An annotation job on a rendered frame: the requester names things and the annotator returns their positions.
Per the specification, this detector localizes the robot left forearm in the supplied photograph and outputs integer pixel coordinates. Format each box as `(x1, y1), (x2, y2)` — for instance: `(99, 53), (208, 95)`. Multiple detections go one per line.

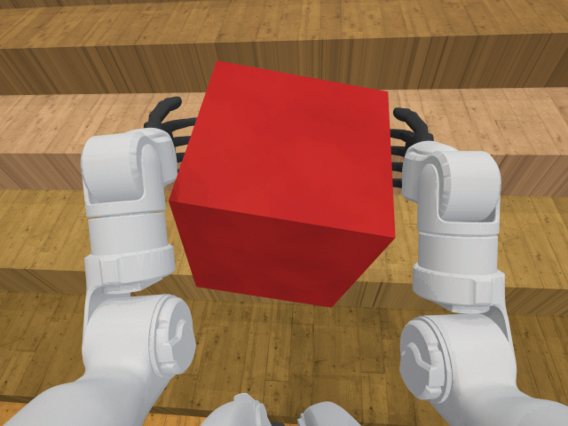
(81, 128), (178, 366)

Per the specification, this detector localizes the robot left upper arm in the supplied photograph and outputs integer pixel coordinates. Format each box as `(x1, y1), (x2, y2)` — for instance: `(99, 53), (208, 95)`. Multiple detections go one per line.
(3, 294), (196, 426)

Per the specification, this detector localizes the robot thigh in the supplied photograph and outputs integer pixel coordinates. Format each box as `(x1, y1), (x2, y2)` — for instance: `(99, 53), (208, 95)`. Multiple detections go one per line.
(201, 399), (268, 426)
(297, 401), (361, 426)

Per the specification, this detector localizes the robot right forearm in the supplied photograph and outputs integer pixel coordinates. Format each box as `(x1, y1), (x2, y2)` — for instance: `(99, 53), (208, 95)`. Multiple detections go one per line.
(401, 141), (517, 379)

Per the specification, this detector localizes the carton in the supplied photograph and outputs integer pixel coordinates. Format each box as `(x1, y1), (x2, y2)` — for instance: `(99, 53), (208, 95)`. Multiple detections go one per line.
(169, 60), (395, 308)

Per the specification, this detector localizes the right robot thigh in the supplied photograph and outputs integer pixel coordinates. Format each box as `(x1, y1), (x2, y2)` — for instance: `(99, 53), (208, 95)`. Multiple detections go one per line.
(297, 401), (361, 426)

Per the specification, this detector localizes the robot right hand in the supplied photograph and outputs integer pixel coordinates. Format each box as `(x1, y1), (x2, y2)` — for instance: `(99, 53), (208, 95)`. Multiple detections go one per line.
(390, 107), (434, 188)

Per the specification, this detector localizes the left robot thigh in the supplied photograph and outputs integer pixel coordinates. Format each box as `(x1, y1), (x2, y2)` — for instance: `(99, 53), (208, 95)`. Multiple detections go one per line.
(201, 399), (268, 426)

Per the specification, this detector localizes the robot left hand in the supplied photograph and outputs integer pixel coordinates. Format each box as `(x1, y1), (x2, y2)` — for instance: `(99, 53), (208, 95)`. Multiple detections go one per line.
(144, 97), (197, 173)

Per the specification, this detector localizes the robot right upper arm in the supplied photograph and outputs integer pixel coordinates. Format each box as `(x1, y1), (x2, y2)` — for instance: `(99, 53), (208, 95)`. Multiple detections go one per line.
(399, 313), (568, 426)

